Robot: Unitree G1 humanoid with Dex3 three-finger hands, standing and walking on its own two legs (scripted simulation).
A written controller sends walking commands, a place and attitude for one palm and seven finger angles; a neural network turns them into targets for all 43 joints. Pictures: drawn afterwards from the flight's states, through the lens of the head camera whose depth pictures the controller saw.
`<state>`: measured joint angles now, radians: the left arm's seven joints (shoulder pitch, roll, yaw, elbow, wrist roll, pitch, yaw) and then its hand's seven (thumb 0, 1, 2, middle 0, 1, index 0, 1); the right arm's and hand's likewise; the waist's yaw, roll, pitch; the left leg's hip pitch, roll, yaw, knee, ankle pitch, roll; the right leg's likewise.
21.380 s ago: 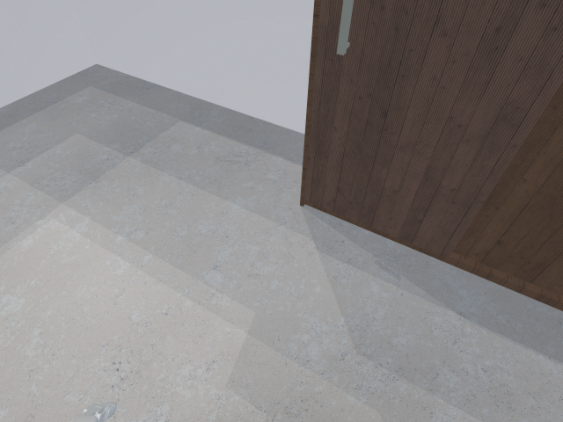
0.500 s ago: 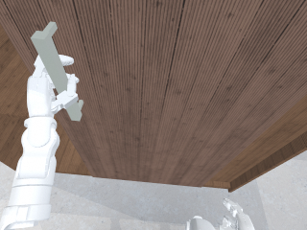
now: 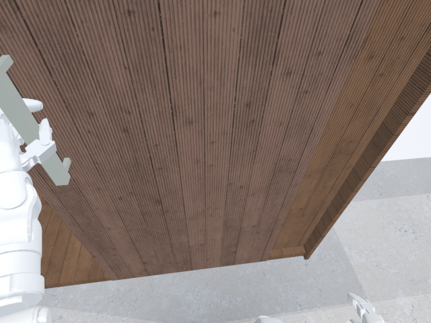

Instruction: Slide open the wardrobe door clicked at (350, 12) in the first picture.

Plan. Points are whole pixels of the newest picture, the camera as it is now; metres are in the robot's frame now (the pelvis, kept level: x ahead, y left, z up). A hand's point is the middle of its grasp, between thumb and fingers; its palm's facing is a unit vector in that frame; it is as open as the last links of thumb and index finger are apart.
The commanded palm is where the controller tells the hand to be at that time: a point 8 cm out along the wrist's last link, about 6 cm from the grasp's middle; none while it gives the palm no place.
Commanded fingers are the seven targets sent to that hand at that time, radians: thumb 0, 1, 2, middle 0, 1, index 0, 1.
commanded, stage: stop walking and hold the door there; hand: left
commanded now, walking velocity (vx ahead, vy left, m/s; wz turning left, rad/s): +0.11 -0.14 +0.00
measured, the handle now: (37, 128) +0.40 +0.33 +0.16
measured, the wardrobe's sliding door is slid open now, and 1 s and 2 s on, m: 0.46 0.46 0.46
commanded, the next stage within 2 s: loosen the grip on the handle in 1.94 s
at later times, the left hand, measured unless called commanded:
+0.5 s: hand (45, 142) +0.36 +0.30 +0.17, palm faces +0.49 -0.84 -0.23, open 5.8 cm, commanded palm +0.32 +0.33 +0.15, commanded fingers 0.00 0.90 0.90 -0.45 -1.40 -0.45 -1.40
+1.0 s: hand (43, 144) +0.36 +0.31 +0.16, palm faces +0.42 -0.86 -0.28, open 5.7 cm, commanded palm +0.32 +0.35 +0.15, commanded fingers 0.00 0.90 0.90 -0.45 -1.40 -0.45 -1.40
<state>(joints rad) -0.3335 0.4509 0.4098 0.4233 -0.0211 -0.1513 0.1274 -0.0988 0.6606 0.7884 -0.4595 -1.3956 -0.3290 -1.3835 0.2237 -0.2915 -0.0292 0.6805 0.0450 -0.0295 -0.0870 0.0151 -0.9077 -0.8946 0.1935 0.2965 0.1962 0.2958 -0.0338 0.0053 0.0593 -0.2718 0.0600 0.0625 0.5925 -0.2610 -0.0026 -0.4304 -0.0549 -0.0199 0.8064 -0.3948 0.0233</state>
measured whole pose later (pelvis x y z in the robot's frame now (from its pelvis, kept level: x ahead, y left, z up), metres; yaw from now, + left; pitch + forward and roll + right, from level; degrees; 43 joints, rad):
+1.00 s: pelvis -0.03 +0.03 +0.00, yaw -1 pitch -1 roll -1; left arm -0.47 0.47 0.33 0.66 -0.02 -0.21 0.09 -0.17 0.64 0.79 -0.46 -1.40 -0.37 -1.40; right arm 0.24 -0.31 -0.01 0.72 0.05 -0.02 -0.09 0.01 -0.90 -0.89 0.20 0.30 0.20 0.30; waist -0.02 0.06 0.04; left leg -0.37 0.01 0.03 0.69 -0.34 0.00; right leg -0.29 -0.05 -0.06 0.54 -0.23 0.02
